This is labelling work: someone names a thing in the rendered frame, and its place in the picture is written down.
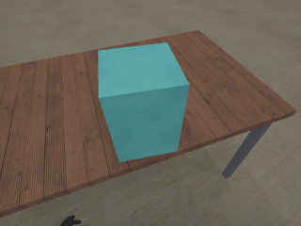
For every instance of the table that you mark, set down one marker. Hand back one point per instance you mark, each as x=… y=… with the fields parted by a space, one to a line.
x=54 y=139

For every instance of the carton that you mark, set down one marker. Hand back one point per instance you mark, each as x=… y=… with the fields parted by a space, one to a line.
x=143 y=93

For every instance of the left robot hand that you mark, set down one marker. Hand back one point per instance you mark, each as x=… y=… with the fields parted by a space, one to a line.
x=69 y=221

